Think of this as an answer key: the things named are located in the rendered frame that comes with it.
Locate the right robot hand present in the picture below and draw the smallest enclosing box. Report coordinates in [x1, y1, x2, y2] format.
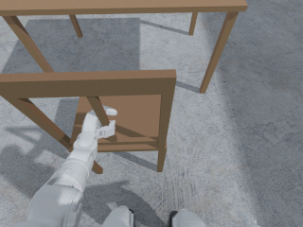
[237, 210, 260, 227]

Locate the chair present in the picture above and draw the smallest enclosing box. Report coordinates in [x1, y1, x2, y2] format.
[0, 69, 177, 174]

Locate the robot right shin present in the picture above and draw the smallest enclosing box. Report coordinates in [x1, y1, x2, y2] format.
[176, 209, 188, 215]

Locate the left robot upper arm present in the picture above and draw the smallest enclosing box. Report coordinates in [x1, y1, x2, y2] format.
[9, 184, 83, 227]

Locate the robot left forearm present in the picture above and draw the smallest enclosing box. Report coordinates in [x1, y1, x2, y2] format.
[26, 131, 98, 221]

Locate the left robot hand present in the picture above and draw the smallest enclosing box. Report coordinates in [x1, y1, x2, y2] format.
[81, 105, 117, 139]

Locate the table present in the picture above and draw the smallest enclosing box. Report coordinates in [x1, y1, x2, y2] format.
[0, 0, 248, 94]

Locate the robot left thigh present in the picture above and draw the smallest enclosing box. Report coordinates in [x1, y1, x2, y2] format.
[101, 208, 134, 227]

